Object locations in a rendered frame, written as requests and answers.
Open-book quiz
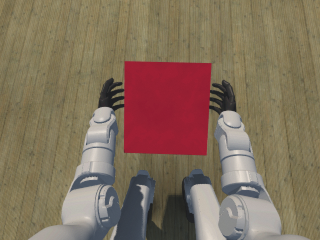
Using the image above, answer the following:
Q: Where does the left robot hand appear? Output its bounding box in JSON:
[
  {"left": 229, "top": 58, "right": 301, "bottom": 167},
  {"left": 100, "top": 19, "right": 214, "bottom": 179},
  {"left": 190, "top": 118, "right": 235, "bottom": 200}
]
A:
[{"left": 98, "top": 78, "right": 125, "bottom": 112}]

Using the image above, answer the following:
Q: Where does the right robot forearm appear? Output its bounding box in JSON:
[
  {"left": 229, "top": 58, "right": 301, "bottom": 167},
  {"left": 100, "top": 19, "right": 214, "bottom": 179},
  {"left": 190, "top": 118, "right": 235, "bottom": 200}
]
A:
[{"left": 214, "top": 110, "right": 282, "bottom": 232}]

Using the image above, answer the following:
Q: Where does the carton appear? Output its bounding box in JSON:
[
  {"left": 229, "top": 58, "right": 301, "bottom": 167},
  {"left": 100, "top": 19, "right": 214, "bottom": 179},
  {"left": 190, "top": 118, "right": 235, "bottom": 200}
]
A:
[{"left": 124, "top": 61, "right": 212, "bottom": 156}]

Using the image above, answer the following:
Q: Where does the robot right upper arm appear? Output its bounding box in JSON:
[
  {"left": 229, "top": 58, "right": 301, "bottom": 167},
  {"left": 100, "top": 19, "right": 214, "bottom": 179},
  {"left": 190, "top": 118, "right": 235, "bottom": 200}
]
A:
[{"left": 218, "top": 194, "right": 310, "bottom": 240}]

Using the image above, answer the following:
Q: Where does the robot left upper arm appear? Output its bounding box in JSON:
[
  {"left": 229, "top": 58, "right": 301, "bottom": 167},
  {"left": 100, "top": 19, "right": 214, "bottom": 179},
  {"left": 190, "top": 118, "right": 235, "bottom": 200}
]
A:
[{"left": 28, "top": 184, "right": 121, "bottom": 240}]

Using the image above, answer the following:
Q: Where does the robot right foot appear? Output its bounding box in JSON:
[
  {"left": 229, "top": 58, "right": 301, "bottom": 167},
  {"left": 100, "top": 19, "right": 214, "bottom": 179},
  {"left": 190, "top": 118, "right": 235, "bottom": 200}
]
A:
[{"left": 182, "top": 177, "right": 195, "bottom": 223}]

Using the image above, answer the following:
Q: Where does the right robot shin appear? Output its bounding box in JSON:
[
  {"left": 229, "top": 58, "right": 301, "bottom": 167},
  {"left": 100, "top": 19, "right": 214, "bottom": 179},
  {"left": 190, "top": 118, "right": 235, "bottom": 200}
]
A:
[{"left": 187, "top": 169, "right": 211, "bottom": 213}]

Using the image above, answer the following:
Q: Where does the left robot forearm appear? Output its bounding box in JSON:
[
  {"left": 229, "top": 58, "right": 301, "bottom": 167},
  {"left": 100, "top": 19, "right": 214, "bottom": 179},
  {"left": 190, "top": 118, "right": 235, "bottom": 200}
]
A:
[{"left": 61, "top": 107, "right": 119, "bottom": 224}]

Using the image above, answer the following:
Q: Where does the right robot hand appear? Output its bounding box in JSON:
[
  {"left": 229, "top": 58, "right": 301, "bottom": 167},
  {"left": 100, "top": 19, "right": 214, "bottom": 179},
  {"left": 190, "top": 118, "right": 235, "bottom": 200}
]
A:
[{"left": 209, "top": 80, "right": 237, "bottom": 115}]

